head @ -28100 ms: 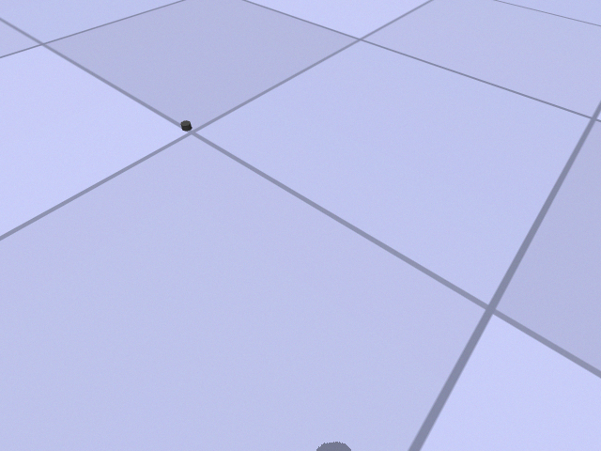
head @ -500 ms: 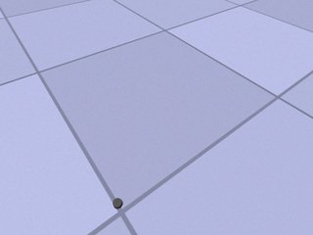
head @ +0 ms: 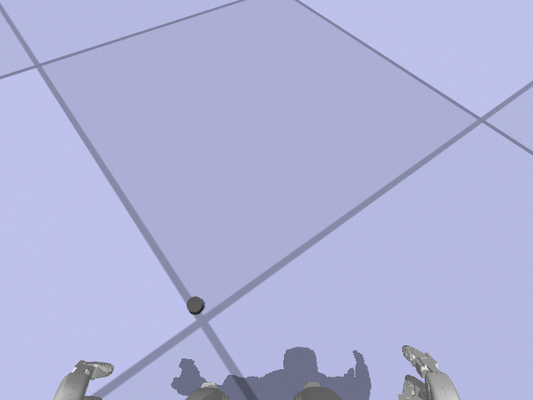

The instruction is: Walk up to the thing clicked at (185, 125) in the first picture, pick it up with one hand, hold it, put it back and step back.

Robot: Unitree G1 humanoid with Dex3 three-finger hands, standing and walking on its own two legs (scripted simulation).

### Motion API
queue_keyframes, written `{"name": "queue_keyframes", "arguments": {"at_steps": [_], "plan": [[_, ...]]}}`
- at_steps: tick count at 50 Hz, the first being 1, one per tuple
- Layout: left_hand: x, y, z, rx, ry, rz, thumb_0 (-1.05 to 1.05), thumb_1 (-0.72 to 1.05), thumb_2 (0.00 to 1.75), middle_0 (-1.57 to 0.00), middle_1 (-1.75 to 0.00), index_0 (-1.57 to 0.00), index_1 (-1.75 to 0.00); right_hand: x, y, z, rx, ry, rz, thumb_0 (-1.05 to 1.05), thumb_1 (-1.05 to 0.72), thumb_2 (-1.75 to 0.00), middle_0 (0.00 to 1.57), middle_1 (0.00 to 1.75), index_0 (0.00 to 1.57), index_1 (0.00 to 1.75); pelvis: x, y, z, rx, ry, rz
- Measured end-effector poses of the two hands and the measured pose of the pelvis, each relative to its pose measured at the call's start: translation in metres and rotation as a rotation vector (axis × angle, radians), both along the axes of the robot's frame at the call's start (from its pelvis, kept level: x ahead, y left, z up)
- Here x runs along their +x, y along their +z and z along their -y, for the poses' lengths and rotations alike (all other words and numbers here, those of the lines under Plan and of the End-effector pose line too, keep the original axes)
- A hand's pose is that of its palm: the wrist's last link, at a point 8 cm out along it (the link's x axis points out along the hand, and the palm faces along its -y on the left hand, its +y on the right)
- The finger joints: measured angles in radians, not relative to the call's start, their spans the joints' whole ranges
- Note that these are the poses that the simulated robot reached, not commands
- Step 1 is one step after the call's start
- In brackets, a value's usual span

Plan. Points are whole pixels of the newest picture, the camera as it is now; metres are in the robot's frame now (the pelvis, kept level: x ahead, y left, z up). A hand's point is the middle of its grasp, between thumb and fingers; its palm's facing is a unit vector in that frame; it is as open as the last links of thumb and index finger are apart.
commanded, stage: rise first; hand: left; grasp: from above
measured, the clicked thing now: (195, 305) +0.46 +0.21 -0.70
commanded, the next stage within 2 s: none
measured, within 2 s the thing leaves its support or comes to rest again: neither
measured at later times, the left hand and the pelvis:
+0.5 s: hand (124, 389) +0.18 +0.26 -0.27, palm faces -0.38 -0.68 -0.62, open 13.9 cm; pelvis -0.03 +0.00 -0.12, yaw +0 degrees
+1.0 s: hand (152, 337) +0.31 +0.28 -0.46, palm faces -0.49 -0.19 -0.85, open 13.2 cm; pelvis -0.09 +0.00 -0.31, yaw -3 degrees
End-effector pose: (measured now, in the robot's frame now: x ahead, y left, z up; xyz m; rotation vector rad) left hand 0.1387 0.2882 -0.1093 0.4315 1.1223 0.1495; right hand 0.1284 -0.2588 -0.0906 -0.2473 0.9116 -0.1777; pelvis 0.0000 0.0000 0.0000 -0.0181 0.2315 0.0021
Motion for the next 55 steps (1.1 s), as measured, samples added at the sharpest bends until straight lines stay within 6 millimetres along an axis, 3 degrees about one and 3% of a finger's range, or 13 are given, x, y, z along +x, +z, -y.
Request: {"name": "queue_keyframes", "arguments": {"at_steps": [8, 16, 21, 26, 33, 41, 47, 55], "plan": [[-0.005, -0.015, 0.001, 0.041, -0.073, 0.017, 0.00, -0.52, 0.95, -0.13, -1.02, -0.13, -1.03, 0.029, -0.015, -0.013, -0.005, 0.040, 0.078, 0.01, -0.93, -0.90, 0.21, 0.30, 0.20, 0.30, -0.001, -0.024, -0.004, -0.012, 0.004, -0.047], [-0.003, -0.038, -0.003, 0.101, -0.144, -0.010, 0.00, -0.54, 0.95, -0.11, -1.04, -0.11, -1.05, 0.043, -0.032, -0.022, -0.005, 0.087, 0.140, 0.01, -0.93, -0.90, 0.21, 0.30, 0.20, 0.30, -0.005, -0.048, -0.004, -0.021, 0.010, -0.111], [0.019, -0.079, -0.011, 0.178, -0.264, 0.009, 0.00, -0.52, 0.94, -0.11, -1.05, -0.11, -1.04, 0.044, -0.068, -0.015, -0.026, 0.119, 0.151, 0.01, -0.91, -0.90, 0.21, 0.30, 0.20, 0.30, -0.016, -0.085, -0.003, -0.019, 0.008, -0.187], [0.055, -0.123, -0.006, 0.257, -0.423, 0.089, 0.00, -0.49, 0.93, -0.12, -1.04, -0.12, -1.04, 0.036, -0.122, -0.003, -0.040, 0.122, 0.112, 0.01, -0.89, -0.89, 0.21, 0.30, 0.20, 0.30, -0.028, -0.132, -0.002, -0.018, 0.003, -0.264], [0.101, -0.180, -0.003, 0.400, -0.573, 0.160, 0.00, -0.48, 0.94, -0.11, -1.05, -0.12, -1.05, 0.003, -0.206, 0.009, -0.027, 0.091, -0.005, 0.01, -0.88, -0.89, 0.21, 0.30, 0.20, 0.30, -0.050, -0.194, 0.001, -0.018, -0.005, -0.334], [0.139, -0.237, -0.005, 0.507, -0.747, 0.185, 0.00, -0.45, 0.93, -0.16, -1.00, -0.16, -1.01, -0.062, -0.287, 0.013, -0.009, 0.062, -0.179, 0.01, -0.89, -0.89, 0.20, 0.30, 0.20, 0.30, -0.077, -0.255, 0.003, -0.026, -0.012, -0.365], [0.168, -0.273, -0.001, 0.562, -0.875, 0.237, 0.00, -0.40, 0.92, -0.19, -0.95, -0.19, -0.96, -0.109, -0.322, 0.016, -0.030, 0.023, -0.288, 0.01, -0.88, -0.89, 0.21, 0.30, 0.20, 0.30, -0.088, -0.294, 0.001, -0.042, -0.021, -0.362], [0.196, -0.311, 0.007, 0.633, -0.997, 0.272, 0.00, -0.38, 0.92, -0.21, -0.91, -0.21, -0.92, -0.150, -0.343, 0.019, -0.058, -0.028, -0.407, 0.01, -0.88, -0.89, 0.21, 0.30, 0.20, 0.30, -0.093, -0.325, -0.005, -0.065, -0.028, -0.362]]}}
